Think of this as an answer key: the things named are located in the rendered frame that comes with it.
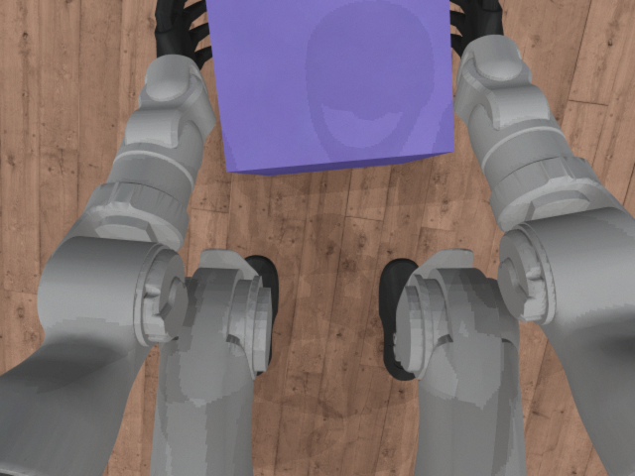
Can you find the robot left upper arm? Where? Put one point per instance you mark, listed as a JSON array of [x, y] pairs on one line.
[[104, 304]]

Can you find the carton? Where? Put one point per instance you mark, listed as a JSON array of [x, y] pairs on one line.
[[320, 85]]

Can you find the left robot hand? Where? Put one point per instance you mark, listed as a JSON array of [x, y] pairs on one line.
[[173, 34]]

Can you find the robot right upper arm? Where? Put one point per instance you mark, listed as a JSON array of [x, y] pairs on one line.
[[574, 275]]

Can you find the left robot forearm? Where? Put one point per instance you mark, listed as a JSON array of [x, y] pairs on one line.
[[146, 195]]

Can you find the right robot hand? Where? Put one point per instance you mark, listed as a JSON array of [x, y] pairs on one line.
[[480, 18]]

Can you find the robot left foot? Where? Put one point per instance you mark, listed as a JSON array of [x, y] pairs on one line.
[[265, 268]]

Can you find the robot left shin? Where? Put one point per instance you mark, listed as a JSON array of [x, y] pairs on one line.
[[222, 259]]

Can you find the right robot forearm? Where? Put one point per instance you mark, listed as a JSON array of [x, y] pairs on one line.
[[520, 147]]

